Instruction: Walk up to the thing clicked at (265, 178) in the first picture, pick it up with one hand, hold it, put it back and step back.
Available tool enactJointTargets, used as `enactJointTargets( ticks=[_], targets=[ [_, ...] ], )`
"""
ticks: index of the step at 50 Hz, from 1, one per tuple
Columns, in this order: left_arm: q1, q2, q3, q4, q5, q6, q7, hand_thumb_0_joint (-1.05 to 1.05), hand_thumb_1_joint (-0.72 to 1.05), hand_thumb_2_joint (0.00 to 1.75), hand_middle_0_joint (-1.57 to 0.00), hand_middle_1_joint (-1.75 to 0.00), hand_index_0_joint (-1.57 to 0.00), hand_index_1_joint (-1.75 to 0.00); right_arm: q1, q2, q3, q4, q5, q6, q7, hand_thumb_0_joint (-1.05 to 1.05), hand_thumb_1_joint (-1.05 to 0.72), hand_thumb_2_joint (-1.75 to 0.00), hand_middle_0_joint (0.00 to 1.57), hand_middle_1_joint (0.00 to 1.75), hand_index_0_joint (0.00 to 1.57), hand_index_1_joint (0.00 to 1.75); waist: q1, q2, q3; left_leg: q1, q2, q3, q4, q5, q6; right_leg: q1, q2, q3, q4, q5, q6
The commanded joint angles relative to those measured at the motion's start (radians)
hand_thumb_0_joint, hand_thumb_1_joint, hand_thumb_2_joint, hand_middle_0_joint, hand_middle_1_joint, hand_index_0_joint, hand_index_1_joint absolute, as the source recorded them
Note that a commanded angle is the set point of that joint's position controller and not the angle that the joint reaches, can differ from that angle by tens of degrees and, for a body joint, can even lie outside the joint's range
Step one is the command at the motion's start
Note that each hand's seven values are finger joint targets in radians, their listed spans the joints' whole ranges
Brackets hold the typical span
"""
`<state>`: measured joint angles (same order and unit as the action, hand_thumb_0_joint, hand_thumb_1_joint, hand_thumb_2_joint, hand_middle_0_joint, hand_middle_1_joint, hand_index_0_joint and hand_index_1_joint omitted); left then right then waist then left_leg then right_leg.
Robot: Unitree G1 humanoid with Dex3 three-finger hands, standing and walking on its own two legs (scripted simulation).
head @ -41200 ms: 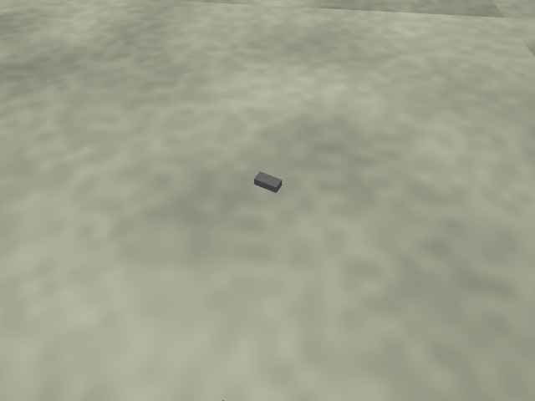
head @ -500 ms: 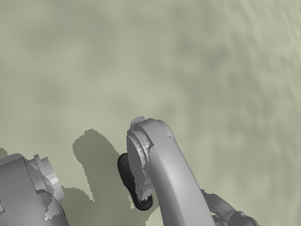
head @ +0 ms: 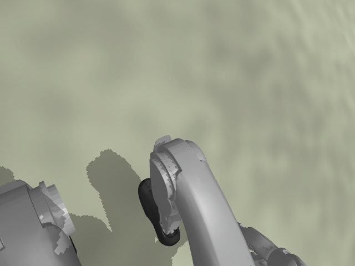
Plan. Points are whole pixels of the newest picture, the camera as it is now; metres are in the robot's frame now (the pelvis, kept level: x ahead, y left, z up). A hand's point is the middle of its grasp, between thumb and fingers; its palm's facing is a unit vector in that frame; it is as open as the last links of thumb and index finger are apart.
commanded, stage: open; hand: left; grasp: from above
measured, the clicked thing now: out of the picture +0.43 +0.35 -0.28
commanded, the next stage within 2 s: withdraw in 0.06 s
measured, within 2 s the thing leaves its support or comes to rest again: neither
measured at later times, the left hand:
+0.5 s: hand out of the picture +0.45 +0.36 -0.19, palm faces -0.26 -0.12 -0.96, open 13.9 cm
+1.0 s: hand out of the picture +0.41 +0.35 -0.11, palm faces -0.48 -0.13 -0.87, open 13.9 cm
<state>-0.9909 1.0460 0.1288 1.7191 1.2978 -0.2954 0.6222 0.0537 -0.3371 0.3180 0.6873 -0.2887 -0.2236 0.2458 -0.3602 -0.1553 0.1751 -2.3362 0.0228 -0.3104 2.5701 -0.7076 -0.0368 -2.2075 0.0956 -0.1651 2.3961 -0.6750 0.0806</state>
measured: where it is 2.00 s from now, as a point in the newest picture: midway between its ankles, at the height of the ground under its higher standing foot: (120, 247)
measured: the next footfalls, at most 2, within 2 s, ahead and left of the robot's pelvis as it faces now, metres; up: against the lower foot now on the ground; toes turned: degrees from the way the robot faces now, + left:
none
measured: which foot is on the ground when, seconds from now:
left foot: down 0.00-1.00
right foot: down 0.00-1.00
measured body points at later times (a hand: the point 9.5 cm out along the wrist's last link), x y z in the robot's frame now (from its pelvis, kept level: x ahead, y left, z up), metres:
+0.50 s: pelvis +0.01 +0.00 +0.01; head +0.24 +0.13 +0.37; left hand +0.46 +0.36 -0.13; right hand +0.08 -0.25 -0.06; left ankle +0.06 +0.14 -0.26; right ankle +0.12 -0.12 -0.26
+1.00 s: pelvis -0.01 -0.01 +0.04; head +0.20 +0.09 +0.42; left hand +0.43 +0.36 -0.06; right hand +0.09 -0.28 -0.05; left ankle +0.06 +0.14 -0.26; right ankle +0.12 -0.12 -0.26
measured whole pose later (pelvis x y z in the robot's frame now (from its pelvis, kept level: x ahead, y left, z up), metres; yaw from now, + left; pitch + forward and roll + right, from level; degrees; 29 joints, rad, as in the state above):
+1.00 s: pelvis -0.01 -0.01 +0.04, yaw +6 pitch +30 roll -9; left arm -0.98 0.83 0.05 1.44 1.22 -0.26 0.27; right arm 0.14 -0.33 0.14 0.67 -0.13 -0.03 0.14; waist -0.25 -0.02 -0.01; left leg -2.29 0.02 -0.19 2.37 -0.63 -0.02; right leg -2.19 0.05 -0.08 2.29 -0.65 0.05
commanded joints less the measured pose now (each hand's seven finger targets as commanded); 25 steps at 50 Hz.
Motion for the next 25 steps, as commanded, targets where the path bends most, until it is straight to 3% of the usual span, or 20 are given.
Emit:
enactJointTargets(
  ticks=[1, 3, 5, 7, 8, 9, 10, 12, 13, 14, 15, 17, 19, 20, 22, 25],
  targets=[
    [-0.223, 0.242, 0.011, -0.096, -0.002, 0.004, 0.042, 0.00, -0.45, 0.95, -0.12, -0.95, -0.12, -0.95, 0.180, -0.335, -0.103, 0.007, -0.002, 0.005, -0.020, 0.00, -0.89, -0.90, 0.20, 0.30, 0.20, 0.30, -0.041, 0.529, -0.624, 0.470, 0.037, 0.142, -0.253, 0.204, 0.041, 0.328, 0.026, -0.127, -0.205, 0.262, -0.088],
    [-0.216, 0.247, 0.018, -0.087, -0.009, 0.005, 0.049, 0.00, -0.47, 0.97, -0.10, -0.98, -0.10, -0.98, 0.164, -0.329, -0.101, 0.006, 0.000, 0.009, -0.026, 0.00, -0.89, -0.90, 0.20, 0.30, 0.20, 0.30, -0.034, 0.517, -0.637, 0.463, 0.041, 0.143, -0.254, 0.196, 0.041, 0.349, 0.031, -0.117, -0.215, 0.259, -0.089],
    [-0.242, 0.220, -0.010, -0.102, -0.009, 0.010, 0.043, 0.00, -0.50, 0.98, -0.08, -0.99, -0.08, -0.98, 0.163, -0.333, -0.106, -0.002, 0.005, 0.004, -0.026, 0.00, -0.89, -0.90, 0.20, 0.30, 0.20, 0.30, -0.042, 0.525, -0.615, 0.459, 0.036, 0.143, -0.259, 0.183, 0.039, 0.319, 0.025, -0.122, -0.203, 0.244, -0.091],
    [-0.222, 0.238, 0.009, -0.088, -0.019, 0.017, 0.045, 0.00, -0.49, 0.98, -0.08, -0.99, -0.08, -0.99, 0.163, -0.338, -0.108, 0.004, 0.004, 0.002, -0.027, 0.00, -0.89, -0.90, 0.20, 0.30, 0.20, 0.30, -0.035, 0.512, -0.620, 0.465, 0.038, 0.136, -0.257, 0.185, 0.040, 0.312, 0.027, -0.131, -0.207, 0.244, -0.089],
    [-0.225, 0.224, -0.011, -0.099, -0.010, 0.019, 0.042, 0.00, -0.50, 0.98, -0.08, -0.99, -0.08, -0.99, 0.171, -0.341, -0.108, -0.007, 0.006, 0.001, -0.027, 0.00, -0.89, -0.90, 0.20, 0.30, 0.20, 0.30, -0.044, 0.531, -0.630, 0.478, 0.039, 0.140, -0.261, 0.202, 0.038, 0.334, 0.029, -0.122, -0.205, 0.260, -0.091],
    [-0.219, 0.236, 0.015, -0.084, -0.019, 0.018, 0.050, 0.00, -0.49, 0.96, -0.07, -1.01, -0.09, -0.99, 0.166, -0.339, -0.109, -0.001, 0.005, 0.005, -0.030, 0.00, -0.89, -0.90, 0.20, 0.30, 0.20, 0.30, -0.036, 0.520, -0.635, 0.472, 0.039, 0.136, -0.269, 0.196, 0.037, 0.338, 0.029, -0.125, -0.208, 0.255, -0.092],
    [-0.234, 0.229, 0.001, -0.092, -0.015, 0.020, 0.047, 0.00, -0.48, 0.95, -0.08, -0.99, -0.10, -0.98, 0.163, -0.337, -0.108, -0.001, 0.009, 0.000, -0.026, 0.00, -0.90, -0.90, 0.20, 0.30, 0.20, 0.30, -0.035, 0.528, -0.614, 0.463, 0.038, 0.136, -0.265, 0.183, 0.036, 0.307, 0.025, -0.129, -0.199, 0.242, -0.091],
    [-0.237, 0.242, 0.028, -0.120, -0.019, 0.029, 0.055, 0.00, -0.47, 0.95, -0.09, -0.98, -0.10, -0.97, 0.169, -0.334, -0.113, 0.004, 0.006, -0.002, -0.025, 0.00, -0.89, -0.90, 0.20, 0.30, 0.20, 0.30, -0.029, 0.541, -0.632, 0.485, 0.039, 0.135, -0.271, 0.186, 0.033, 0.315, 0.024, -0.130, -0.202, 0.243, -0.092],
    [-0.242, 0.238, 0.023, -0.139, -0.009, 0.034, 0.055, 0.00, -0.47, 0.95, -0.09, -0.98, -0.10, -0.97, 0.177, -0.337, -0.119, -0.004, 0.005, -0.005, -0.022, 0.00, -0.89, -0.90, 0.20, 0.30, 0.20, 0.30, -0.032, 0.566, -0.652, 0.502, 0.039, 0.142, -0.270, 0.201, 0.033, 0.324, 0.027, -0.124, -0.200, 0.259, -0.093],
    [-0.286, 0.221, 0.023, -0.213, -0.021, 0.034, 0.060, 0.00, -0.46, 0.94, -0.09, -0.98, -0.11, -0.96, 0.172, -0.331, -0.122, -0.009, 0.006, -0.010, -0.017, 0.00, -0.89, -0.90, 0.20, 0.30, 0.20, 0.30, -0.019, 0.602, -0.689, 0.529, 0.037, 0.139, -0.279, 0.216, 0.027, 0.315, 0.022, -0.130, -0.194, 0.270, -0.094],
    [-0.236, 0.226, 0.044, -0.204, -0.021, 0.048, 0.067, 0.00, -0.47, 0.95, -0.09, -0.98, -0.10, -0.97, 0.170, -0.329, -0.131, -0.002, 0.007, -0.011, -0.014, 0.00, -0.89, -0.90, 0.20, 0.30, 0.20, 0.30, -0.004, 0.634, -0.709, 0.562, 0.040, 0.142, -0.291, 0.237, 0.021, 0.327, 0.024, -0.126, -0.193, 0.287, -0.099],
    [-0.248, 0.216, 0.060, -0.272, -0.035, 0.073, 0.070, 0.00, -0.49, 0.96, -0.07, -0.98, -0.08, -0.97, 0.174, -0.319, -0.146, 0.003, 0.018, -0.016, -0.001, 0.00, -0.90, -0.90, 0.20, 0.30, 0.20, 0.30, 0.014, 0.661, -0.757, 0.570, 0.038, 0.146, -0.292, 0.252, 0.018, 0.318, 0.020, -0.124, -0.185, 0.300, -0.100],
    [-0.228, 0.186, 0.062, -0.345, -0.048, 0.107, 0.054, 0.00, -0.49, 0.96, -0.07, -0.99, -0.08, -0.97, 0.182, -0.306, -0.175, 0.006, 0.032, -0.013, 0.011, 0.00, -0.89, -0.90, 0.20, 0.30, 0.20, 0.30, 0.044, 0.707, -0.810, 0.602, 0.034, 0.159, -0.304, 0.276, 0.015, 0.296, 0.017, -0.114, -0.187, 0.313, -0.106],
    [-0.245, 0.187, 0.067, -0.403, -0.057, 0.122, 0.041, 0.00, -0.50, 0.96, -0.07, -0.98, -0.08, -0.97, 0.189, -0.303, -0.190, 0.010, 0.040, -0.010, 0.016, 0.00, -0.90, -0.90, 0.20, 0.30, 0.20, 0.30, 0.059, 0.745, -0.832, 0.609, 0.030, 0.166, -0.316, 0.277, 0.013, 0.279, 0.012, -0.107, -0.183, 0.308, -0.110],
    [-0.175, 0.133, 0.060, -0.459, -0.079, 0.161, -0.003, 0.00, -0.51, 0.98, -0.07, -0.99, -0.08, -0.98, 0.189, -0.293, -0.226, 0.014, 0.065, 0.005, 0.021, 0.00, -0.90, -0.90, 0.20, 0.30, 0.20, 0.30, 0.102, 0.751, -0.877, 0.624, 0.025, 0.175, -0.344, 0.279, 0.012, 0.261, 0.010, -0.092, -0.196, 0.298, -0.116],
    [-0.141, 0.028, 0.003, -0.523, -0.114, 0.209, -0.090, 0.00, -0.50, 0.98, -0.07, -0.99, -0.07, -0.98, 0.213, -0.270, -0.271, 0.025, 0.109, 0.037, 0.025, 0.00, -0.89, -0.90, 0.20, 0.30, 0.20, 0.30, 0.115, 0.697, -0.889, 0.585, 0.015, 0.199, -0.373, 0.261, 0.025, 0.260, 0.005, -0.065, -0.234, 0.287, -0.117]
  ],
)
